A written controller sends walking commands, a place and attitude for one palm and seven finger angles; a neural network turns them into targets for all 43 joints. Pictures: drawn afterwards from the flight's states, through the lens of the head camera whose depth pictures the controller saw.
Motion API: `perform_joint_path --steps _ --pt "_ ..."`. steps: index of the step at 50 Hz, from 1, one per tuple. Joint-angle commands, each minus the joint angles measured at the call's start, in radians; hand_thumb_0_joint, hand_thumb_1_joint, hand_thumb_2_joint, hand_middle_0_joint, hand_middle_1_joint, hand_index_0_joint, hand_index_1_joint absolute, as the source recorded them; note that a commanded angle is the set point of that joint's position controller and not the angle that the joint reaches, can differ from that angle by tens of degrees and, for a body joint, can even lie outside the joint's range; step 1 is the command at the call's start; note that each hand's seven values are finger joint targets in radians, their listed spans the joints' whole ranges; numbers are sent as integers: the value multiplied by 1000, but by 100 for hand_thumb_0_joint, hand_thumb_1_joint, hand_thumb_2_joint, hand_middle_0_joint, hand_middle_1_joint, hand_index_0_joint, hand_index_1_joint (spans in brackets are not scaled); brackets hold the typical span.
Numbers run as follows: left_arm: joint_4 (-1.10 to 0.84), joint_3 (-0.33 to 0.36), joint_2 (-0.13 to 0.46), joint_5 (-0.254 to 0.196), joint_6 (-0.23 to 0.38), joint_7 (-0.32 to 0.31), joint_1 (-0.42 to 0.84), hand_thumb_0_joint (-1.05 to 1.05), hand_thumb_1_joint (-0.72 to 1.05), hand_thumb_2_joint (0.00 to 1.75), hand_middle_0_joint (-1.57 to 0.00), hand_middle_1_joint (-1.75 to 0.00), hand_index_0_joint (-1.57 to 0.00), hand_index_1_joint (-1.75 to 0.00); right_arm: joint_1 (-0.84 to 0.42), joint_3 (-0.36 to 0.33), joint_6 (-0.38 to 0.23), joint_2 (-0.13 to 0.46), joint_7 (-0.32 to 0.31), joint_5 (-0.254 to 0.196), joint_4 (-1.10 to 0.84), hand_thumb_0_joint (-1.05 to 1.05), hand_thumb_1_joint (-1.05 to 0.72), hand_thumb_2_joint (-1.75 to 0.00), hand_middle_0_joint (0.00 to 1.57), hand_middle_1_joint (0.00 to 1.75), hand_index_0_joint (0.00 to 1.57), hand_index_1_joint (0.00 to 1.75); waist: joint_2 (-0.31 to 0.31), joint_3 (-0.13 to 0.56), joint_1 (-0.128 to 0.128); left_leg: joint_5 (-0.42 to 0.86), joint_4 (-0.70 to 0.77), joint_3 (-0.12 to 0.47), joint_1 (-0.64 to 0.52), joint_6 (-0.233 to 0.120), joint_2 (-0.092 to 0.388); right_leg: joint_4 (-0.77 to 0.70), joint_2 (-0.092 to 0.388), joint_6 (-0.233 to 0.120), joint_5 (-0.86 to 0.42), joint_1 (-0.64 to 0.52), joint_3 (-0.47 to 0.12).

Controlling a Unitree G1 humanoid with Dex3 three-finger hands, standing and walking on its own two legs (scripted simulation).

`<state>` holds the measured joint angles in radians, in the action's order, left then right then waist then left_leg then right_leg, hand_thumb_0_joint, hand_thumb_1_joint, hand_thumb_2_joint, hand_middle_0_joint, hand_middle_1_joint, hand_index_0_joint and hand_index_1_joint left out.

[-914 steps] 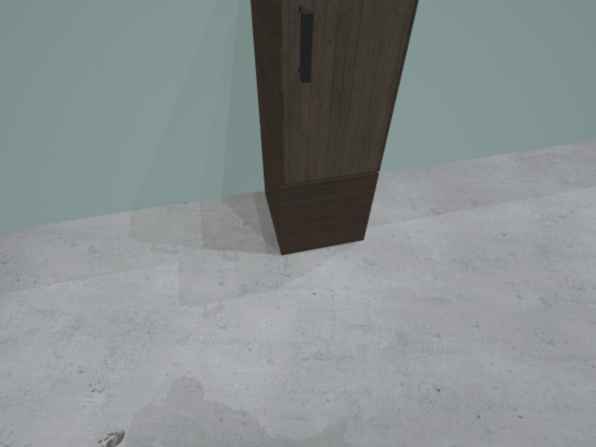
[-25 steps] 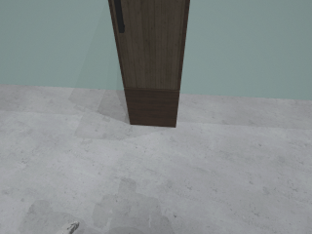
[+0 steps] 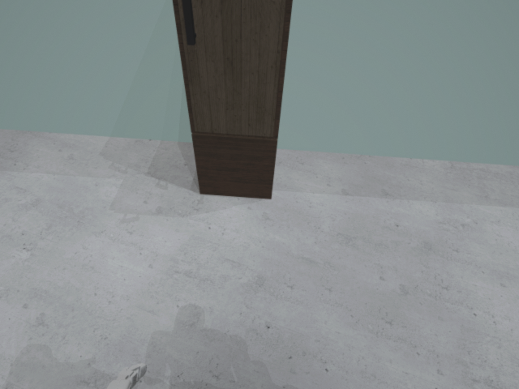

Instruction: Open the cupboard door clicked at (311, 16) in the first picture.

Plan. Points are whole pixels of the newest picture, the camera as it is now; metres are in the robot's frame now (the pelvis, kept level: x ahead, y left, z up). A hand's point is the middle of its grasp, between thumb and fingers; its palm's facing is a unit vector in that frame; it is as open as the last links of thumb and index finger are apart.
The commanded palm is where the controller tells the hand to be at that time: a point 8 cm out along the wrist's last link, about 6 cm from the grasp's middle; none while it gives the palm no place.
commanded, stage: relax the arm and regain balance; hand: left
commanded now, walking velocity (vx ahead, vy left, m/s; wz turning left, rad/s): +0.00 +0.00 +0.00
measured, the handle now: (190, 14) +1.12 +0.25 +0.13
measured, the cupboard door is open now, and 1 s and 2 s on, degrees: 0 0 0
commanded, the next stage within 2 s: come to a stop and stand still in 0.88 s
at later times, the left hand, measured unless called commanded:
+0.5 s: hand out of the picture -0.02 +0.25 -0.15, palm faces +0.10 -0.93 -0.36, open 16.7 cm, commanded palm none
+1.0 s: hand out of the picture -0.03 +0.26 -0.15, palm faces +0.05 -0.95 -0.32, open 16.8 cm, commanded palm none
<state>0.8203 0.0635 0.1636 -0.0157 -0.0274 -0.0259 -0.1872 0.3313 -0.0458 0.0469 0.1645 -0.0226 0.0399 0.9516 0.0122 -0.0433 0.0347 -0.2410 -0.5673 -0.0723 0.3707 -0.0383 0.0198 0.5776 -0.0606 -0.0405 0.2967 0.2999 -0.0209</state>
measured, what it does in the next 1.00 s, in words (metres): walks backwards: left foot, then right foot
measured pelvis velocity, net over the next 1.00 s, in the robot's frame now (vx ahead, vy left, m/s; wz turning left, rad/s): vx -0.10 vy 0.02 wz -0.01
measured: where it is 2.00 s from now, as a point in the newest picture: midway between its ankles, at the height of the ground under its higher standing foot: outside the picture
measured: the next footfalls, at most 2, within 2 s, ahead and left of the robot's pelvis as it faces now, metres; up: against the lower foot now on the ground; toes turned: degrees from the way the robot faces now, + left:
left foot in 0.54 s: -0.11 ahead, +0.13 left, +0.00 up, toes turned +2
right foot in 0.74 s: -0.02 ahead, -0.08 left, +0.00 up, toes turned +1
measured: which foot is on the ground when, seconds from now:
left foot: down 0.00-0.28, up 0.30-0.52, down 0.54-1.00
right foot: down 0.00-0.56, up 0.58-0.72, down 0.74-1.00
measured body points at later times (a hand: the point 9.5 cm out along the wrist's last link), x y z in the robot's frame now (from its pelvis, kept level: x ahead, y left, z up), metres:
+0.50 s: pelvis -0.07 +0.01 +0.00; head -0.09 +0.00 +0.45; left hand -0.03 +0.30 -0.12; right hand +0.00 -0.24 -0.14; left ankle -0.13 +0.12 -0.70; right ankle +0.00 -0.09 -0.73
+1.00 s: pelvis -0.10 +0.02 +0.01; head -0.08 +0.02 +0.46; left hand -0.03 +0.31 -0.12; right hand -0.12 -0.18 -0.15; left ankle -0.15 +0.13 -0.73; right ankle -0.06 -0.08 -0.73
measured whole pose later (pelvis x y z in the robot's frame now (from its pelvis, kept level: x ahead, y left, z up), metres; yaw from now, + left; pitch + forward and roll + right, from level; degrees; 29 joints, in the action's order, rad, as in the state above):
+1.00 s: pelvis -0.10 +0.02 +0.01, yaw -1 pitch -1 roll +0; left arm 0.99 0.05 0.28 -0.02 0.00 -0.02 -0.20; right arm 0.32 0.01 -0.01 0.12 -0.02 0.01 1.08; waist -0.01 -0.04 0.00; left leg -0.31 -0.42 -0.05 0.11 -0.02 -0.01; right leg 0.45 -0.02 -0.02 0.18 0.26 -0.03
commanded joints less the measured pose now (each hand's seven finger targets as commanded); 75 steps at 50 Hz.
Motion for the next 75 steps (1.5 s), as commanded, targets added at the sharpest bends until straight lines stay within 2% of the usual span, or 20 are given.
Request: perform_joint_path --steps 1,5,8,11,12,14,17,19,24,27,29,30,35,37,38,40,54,56,61,75 --pt "-28 4 84 37 4 1 -92 0 -50 30 -15 -30 -15 -30 2 -23 -21 120 -5 2 -77 0 -90 -90 20 30 20 30 -39 -11 -32 -344 198 186 8 -17 87 -119 55 -19 282 80 -114" --pt "-10 15 74 38 -9 2 -161 0 -50 30 -15 -30 -15 -30 -27 -27 -11 130 -4 5 -88 0 -90 -90 20 30 20 30 -81 23 -56 -371 239 187 125 -23 96 44 25 -23 232 -21 -61" --pt "36 24 37 34 -27 3 -320 0 -50 30 -15 -30 -15 -30 -151 -36 -11 162 -2 5 -125 0 -90 -90 20 30 20 30 -197 75 -135 -424 382 252 303 -63 189 313 -24 9 142 -254 83" --pt "71 21 15 42 -28 7 -425 0 -50 30 -15 -30 -15 -30 -212 -44 -9 167 -6 6 -147 0 -90 -90 20 30 20 30 -89 27 -168 -432 296 196 284 -30 154 126 15 -2 152 -261 63" --pt "65 18 24 50 -21 3 -407 0 -50 30 -15 -30 -15 -30 -186 -41 3 129 -3 -1 -142 0 -90 -90 20 30 20 30 39 -66 -153 -449 140 137 311 1 72 -78 63 -23 237 -184 -25" --pt "-36 -7 104 63 -1 -12 -175 0 -50 30 -15 -30 -15 -30 -89 -48 35 52 -2 -13 -151 0 -90 -90 20 30 20 30 284 -184 -28 -228 -507 83 212 60 -90 -493 364 -121 562 308 -489" --pt "-124 22 155 60 27 -29 153 0 -50 30 -15 -30 -15 -30 90 -55 51 107 21 -3 -77 0 -90 -90 20 30 20 30 229 -63 109 -37 -810 146 -26 53 -45 -479 303 -109 494 535 -373" --pt "-105 20 150 63 36 -28 83 0 -50 30 -15 -30 -15 -30 98 -40 27 93 25 -1 -80 0 -90 -90 20 30 20 30 138 13 82 -57 -688 79 16 58 -45 -364 221 -96 291 297 -247" --pt "-13 21 188 55 19 -31 -136 0 -50 30 -15 -30 -15 -30 16 -8 -15 45 26 -18 -82 0 -90 -90 20 30 20 30 147 9 -54 -218 36 34 -64 19 -31 -266 198 -108 228 27 -265" --pt "2 -6 120 31 23 -35 -172 0 -50 30 -15 -30 -15 -30 108 -3 -47 60 17 -10 -12 0 -90 -90 20 30 20 30 -41 10 -31 126 412 24 -231 3 54 64 40 -19 175 30 -111" --pt "0 -1 125 22 28 -21 -172 0 -50 30 -15 -30 -15 -30 55 -11 -47 90 -7 13 -26 0 -90 -90 20 30 20 30 -202 27 -47 551 275 75 -277 -19 159 318 -31 30 201 114 -25" --pt "17 2 136 29 15 -27 -123 0 -50 30 -15 -30 -15 -30 3 15 -64 69 -20 1 -27 0 -90 -90 20 30 20 30 -354 25 -59 674 205 250 -231 -85 236 314 46 37 197 143 -80" --pt "60 -15 114 22 29 5 -125 0 -50 30 -15 -30 -15 -30 -42 15 -61 116 -21 -16 -28 0 -90 -90 20 30 20 30 -103 -48 -92 424 136 160 -162 -63 147 -116 63 24 -75 -86 -6" --pt "103 -18 165 18 49 -2 -158 0 -50 30 -15 -30 -15 -30 11 21 -67 72 -17 -37 -9 0 -90 -90 20 30 20 30 43 20 -67 140 55 102 -71 0 66 -181 207 -34 -402 -239 -205" --pt "112 -27 180 14 49 -3 -135 0 -50 30 -15 -30 -15 -30 38 23 -64 59 -14 -40 7 0 -90 -90 20 30 20 30 72 35 -39 -56 96 81 -93 15 34 -198 277 -74 -393 -202 -241" --pt "108 -33 162 12 47 -2 -64 0 -50 30 -15 -30 -15 -30 63 26 -52 59 -13 -32 53 0 -90 -90 20 30 20 30 113 6 -18 -95 170 111 -186 6 49 -231 193 -57 -89 -61 -203" --pt "167 -44 132 19 48 -3 -60 0 -50 30 -15 -30 -15 -30 35 34 -78 79 -13 -27 110 0 -90 -90 20 30 20 30 -5 14 -39 88 253 117 -181 -5 95 -174 148 -11 -259 -150 -109" --pt "209 -36 190 27 66 -37 -147 0 -50 30 -15 -30 -15 -30 -91 29 -81 139 5 -35 6 0 -90 -90 20 30 20 30 -58 43 -55 101 82 53 -105 42 67 -100 225 -8 -582 -167 -93" --pt "147 -35 184 27 49 -12 -24 0 -50 30 -15 -30 -15 -30 -14 22 -81 147 -3 -19 6 0 -90 -90 20 30 20 30 -35 68 -21 100 182 169 -120 2 92 -87 143 -9 -186 -116 -64" --pt "129 -19 265 26 56 2 31 0 -50 30 -15 -30 -15 -30 -103 8 -91 267 -2 -20 -6 0 -90 -90 20 30 20 30 2 26 -24 44 230 171 -137 -8 80 -153 162 -16 -191 -123 -105"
